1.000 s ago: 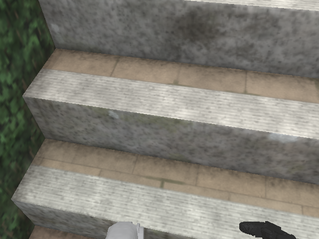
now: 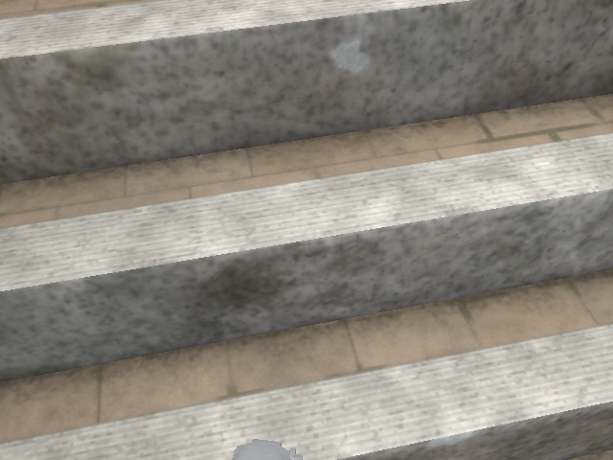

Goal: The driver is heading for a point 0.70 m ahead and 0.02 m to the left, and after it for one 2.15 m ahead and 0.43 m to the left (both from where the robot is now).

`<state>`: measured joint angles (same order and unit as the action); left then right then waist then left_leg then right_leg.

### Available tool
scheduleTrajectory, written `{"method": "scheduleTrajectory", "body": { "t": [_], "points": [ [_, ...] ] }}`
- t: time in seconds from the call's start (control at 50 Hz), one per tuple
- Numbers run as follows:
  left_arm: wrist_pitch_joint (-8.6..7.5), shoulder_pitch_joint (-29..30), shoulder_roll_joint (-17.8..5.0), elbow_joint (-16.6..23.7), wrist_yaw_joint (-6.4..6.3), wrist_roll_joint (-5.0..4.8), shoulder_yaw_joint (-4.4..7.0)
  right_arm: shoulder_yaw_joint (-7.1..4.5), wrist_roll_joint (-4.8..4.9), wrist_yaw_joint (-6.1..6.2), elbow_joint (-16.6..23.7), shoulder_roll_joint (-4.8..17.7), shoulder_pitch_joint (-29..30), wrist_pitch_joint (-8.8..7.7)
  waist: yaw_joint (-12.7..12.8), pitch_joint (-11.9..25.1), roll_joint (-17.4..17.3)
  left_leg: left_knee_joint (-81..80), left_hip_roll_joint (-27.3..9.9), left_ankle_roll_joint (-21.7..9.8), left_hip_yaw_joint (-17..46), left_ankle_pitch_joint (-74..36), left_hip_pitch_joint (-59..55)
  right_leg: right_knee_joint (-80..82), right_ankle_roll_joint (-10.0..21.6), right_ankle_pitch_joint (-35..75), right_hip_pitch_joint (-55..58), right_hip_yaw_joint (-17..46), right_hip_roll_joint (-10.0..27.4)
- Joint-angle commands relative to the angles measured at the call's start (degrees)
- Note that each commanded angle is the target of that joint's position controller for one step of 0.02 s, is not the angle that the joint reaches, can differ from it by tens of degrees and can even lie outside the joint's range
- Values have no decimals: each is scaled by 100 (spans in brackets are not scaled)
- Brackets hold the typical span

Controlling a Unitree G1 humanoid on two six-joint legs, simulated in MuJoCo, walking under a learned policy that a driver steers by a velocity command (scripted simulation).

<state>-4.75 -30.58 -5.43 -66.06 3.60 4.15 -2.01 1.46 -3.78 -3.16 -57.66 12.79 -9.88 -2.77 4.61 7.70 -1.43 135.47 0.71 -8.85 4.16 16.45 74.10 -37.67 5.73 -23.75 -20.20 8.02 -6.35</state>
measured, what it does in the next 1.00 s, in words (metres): climbs: left foot 0.21 m higher, then right foot 0.21 m higher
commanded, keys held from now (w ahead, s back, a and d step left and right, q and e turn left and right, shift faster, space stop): w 0.92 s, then w+q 0.08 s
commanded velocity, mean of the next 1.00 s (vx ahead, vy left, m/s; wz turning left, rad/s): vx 0.48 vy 0.00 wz -0.07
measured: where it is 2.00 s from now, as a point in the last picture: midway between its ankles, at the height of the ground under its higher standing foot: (399, 9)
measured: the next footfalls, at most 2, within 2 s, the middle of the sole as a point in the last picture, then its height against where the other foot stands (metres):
left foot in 0.16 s outside the picture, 0.21 m higher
right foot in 0.86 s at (455, 359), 0.21 m higher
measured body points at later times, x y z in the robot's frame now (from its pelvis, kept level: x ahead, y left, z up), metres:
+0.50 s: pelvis +0.16 +0.09 +0.21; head +0.16 +0.09 +0.66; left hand +0.37 +0.29 +0.10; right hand +0.05 -0.10 +0.06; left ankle +0.18 +0.18 -0.51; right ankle +0.25 -0.08 -0.25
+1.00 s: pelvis +0.42 -0.04 +0.34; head +0.45 -0.04 +0.79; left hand +0.62 +0.17 +0.23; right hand +0.50 -0.31 +0.23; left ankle +0.31 +0.11 -0.13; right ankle +0.51 -0.14 -0.30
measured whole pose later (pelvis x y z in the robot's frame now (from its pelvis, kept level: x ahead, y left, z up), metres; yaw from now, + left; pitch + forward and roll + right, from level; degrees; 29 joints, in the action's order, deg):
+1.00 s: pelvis +0.42 -0.04 +0.34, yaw -4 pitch +2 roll -3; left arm -1.1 -5.4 -9.7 -44.1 -0.8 1.6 3.2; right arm -5.9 -0.7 -0.7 -44.9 12.0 -15.9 -9.0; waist -1.0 0.3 -2.8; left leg 108.8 2.3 -5.2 8.4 -6.3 35.3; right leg -65.1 4.7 -24.7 -42.6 -11.9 2.5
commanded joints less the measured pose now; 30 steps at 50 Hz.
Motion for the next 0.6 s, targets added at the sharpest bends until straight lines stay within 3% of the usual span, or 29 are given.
{"method": "scheduleTrajectory", "body": {
  "t": [0.02, 0.04, 0.06, 0.08, 0.1, 0.12, 0.14, 0.16, 0.18, 0.2, 0.22, 0.24, 0.26, 0.28, 0.3, 0.32, 0.34, 0.36, 0.38, 0.4, 0.42, 0.46, 0.48, 0.5, 0.52, 0.54, 0.58, 0.6],
  "points": [
    [-141, -654, -911, -19, -1, 237, 66, 97, 140, 112, 1133, 172, 1820, -216, 145, -783, 710, 291, -307, -210, 93, 498, 2359, 1587, 1047, 997, 1701, 1903, 1757],
    [-189, -412, -999, 65, 72, 293, 61, 107, 154, 135, 1360, 244, 1988, -141, 29, -764, 398, -1088, -502, -107, -116, -134, 1776, 1874, 926, 776, 1329, 1718, 1682],
    [-200, -295, -953, 193, 103, 281, 63, 103, 164, 117, 1576, 226, 2195, -57, -5, -907, 541, -1974, -674, -105, -283, -485, 1291, 2249, 951, 682, 688, 1553, 1651],
    [-119, 293, -925, 330, 156, 135, 45, 129, 76, 100, 1875, 231, 2760, 91, -286, -751, 408, -3573, -663, -38, -396, -265, -455, 3017, 933, 1244, -667, 1264, 1767],
    [43, 376, -1362, 372, 257, -262, 130, 274, 53, -96, 2181, -108, 2933, 358, -684, -601, 978, -4533, -184, 296, -1203, 1096, -2816, 3869, 1467, 2691, -2314, 1008, 1815],
    [-19, 286, -1715, 361, 342, -287, 204, 212, 205, -319, 2158, -65, 2624, 447, -794, -686, 1544, -4309, 184, 615, -1530, 1407, -3448, 3751, 1603, 4778, -2291, 1011, 2003],
    [-85, 790, -2242, 437, 507, -266, 362, 57, 304, -425, 2068, 363, 1430, 572, -1568, -299, 1852, -4708, 431, 623, -1487, 502, -3377, 2909, 1525, 9029, -811, 682, 2325],
    [-137, 1121, -2481, 580, 626, -367, 558, -157, 287, -472, 1941, 842, 503, 580, -1837, 358, 1766, -6162, 786, 629, -1623, 731, -3439, 1729, 1498, 11027, 705, 292, 2197],
    [-208, -404, -1734, 86, 784, 101, 470, -255, 375, -434, 1472, 971, -50, 453, -1015, 1318, 865, -6809, 627, 23, -946, 179, -5379, 366, 1332, 12213, 26, 263, 1829],
    [-169, -227, -1295, 138, 827, 296, 365, -394, 194, -371, 1026, 1127, -1514, 462, -1502, 2328, -117, -8269, -196, -755, 1538, 836, -7104, -1115, 1058, 9305, -1298, 524, 1255],
    [103, 385, -1009, 61, 874, 209, 441, -519, -246, -295, 805, 1600, -2424, 560, -1795, 2116, -1313, -10278, -1088, -1400, 3991, 1556, -6901, -3153, 724, 3559, -2093, 498, 149],
    [187, 1077, -825, 343, 729, -272, 447, -442, -37, -122, 601, 1238, -2627, 388, -1899, 964, -988, -10927, -1271, -1154, 4777, 4192, -6143, -5237, 804, 3426, -3503, 1028, 142],
    [75, 1447, -790, 535, 419, -495, 405, -392, 133, -23, 258, 1061, -2452, 227, -1616, -17, -1414, -10695, -1224, -927, 4412, 4423, -5360, -6144, 877, 3394, -4312, 893, 194],
    [-19, 1676, -889, 620, 225, -469, 400, -234, 126, -22, 51, 483, -1914, 200, -1286, -168, -773, -10393, -1173, -809, 3903, 3819, -5172, -6608, 945, 3467, -4575, 1039, 190],
    [-46, 1753, -899, 726, 96, -388, 402, -108, 158, -66, 14, -51, -1302, 108, -939, -265, -354, -10335, -1131, -664, 3255, 3177, -4866, -6817, 994, 3259, -4614, 1005, 198],
    [-25, 2077, -839, 935, 64, -323, 384, 1, 125, -77, -130, -423, -912, 64, -693, -244, -51, -10455, -941, -456, 2791, 2656, -4723, -7233, 1084, 3069, -4735, 949, 173],
    [13, 2032, -676, 1009, 26, -274, 317, 9, 179, -65, -100, -435, -481, 2, -465, -461, -122, -10573, -755, -309, 2348, 2281, -4531, -7401, 1122, 2799, -5007, 966, 115],
    [74, 1915, -662, 1029, 66, -267, 263, 62, 147, -62, -177, -568, -282, -30, -319, -433, -345, -10849, -712, -316, 2165, 2126, -4477, -7947, 1191, 2498, -5313, 889, 70],
    [111, 1746, -611, 1081, 76, -286, 209, 65, 124, -63, -239, -563, -204, -89, -175, -507, -238, -11021, -696, -259, 1843, 1925, -4449, -8147, 1126, 2290, -5595, 757, 71],
    [137, 1845, -646, 1270, 90, -288, 152, 49, 85, -94, -274, -401, -223, -176, -78, -550, 24, -11169, -685, -220, 1421, 1644, -4371, -7953, 1020, 2323, -5753, 382, 162],
    [193, 2022, -701, 1517, 68, -281, 127, 23, -40, -109, -243, -282, -240, -265, -82, -472, 186, -11326, -667, -111, 1176, 1400, -4245, -7580, 940, 2692, -5701, 134, 285],
    [310, 2461, -984, 1818, 97, -284, 191, -28, -123, -129, -44, 77, -84, -435, -118, -341, -55, -11736, -665, -142, 737, 1123, -3658, -7232, 634, 2825, -5030, -506, 525],
    [303, 2676, -365, 2045, -206, -273, 151, -52, 543, 471, -464, -380, -879, -496, 33, -856, 323, -11936, -1053, -331, 976, 1376, -3678, -7318, -28, 2438, -4342, -972, 820],
    [324, 2467, -285, 2020, -314, -364, 97, 10, 572, 684, -482, -365, -1169, -521, 2, -974, 344, -11976, -1019, -391, 985, 1341, -3788, -7409, -218, 2286, -4446, -1032, 878],
    [360, 2462, -392, 2062, -375, -350, 143, -104, 506, 764, -434, -80, -1360, -586, -130, -1027, 226, -12015, -1031, -463, 1082, 1370, -4305, -7452, -300, 2098, -4681, -1012, 940],
    [372, 2826, -378, 2266, -399, -312, 170, -200, 444, 804, -431, 88, -1575, -640, -312, -1163, 134, -12202, -1213, -503, 1340, 1425, -4994, -7461, -322, 1997, -5170, -1038, 1029],
    [263, 3302, -349, 2588, -350, -235, 210, -365, 320, 780, -475, 174, -2188, -660, -671, -1224, -212, -12314, -1505, -615, 1831, 1743, -6753, -7928, -212, 1612, -6494, -852, 1191],
    [230, 3529, -340, 2740, -297, -203, 232, -384, 235, 766, -426, 5, -2331, -611, -812, -1283, -440, -12295, -1583, -609, 1902, 1665, -7443, -7984, -218, 1285, -7053, -779, 1262]
  ]
}}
